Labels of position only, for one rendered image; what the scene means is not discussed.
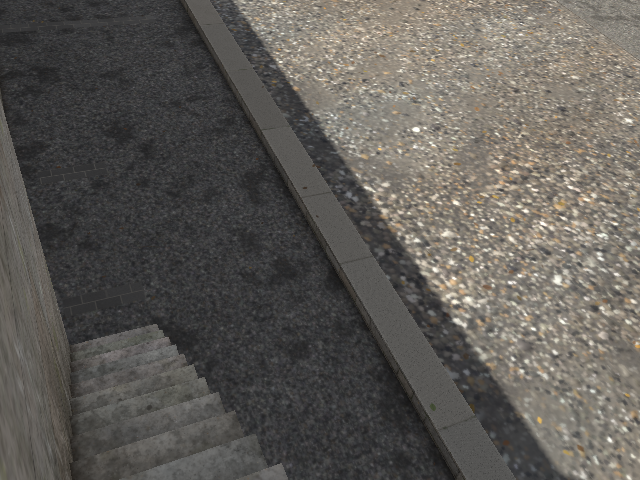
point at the stairs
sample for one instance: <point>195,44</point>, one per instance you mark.
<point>139,412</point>

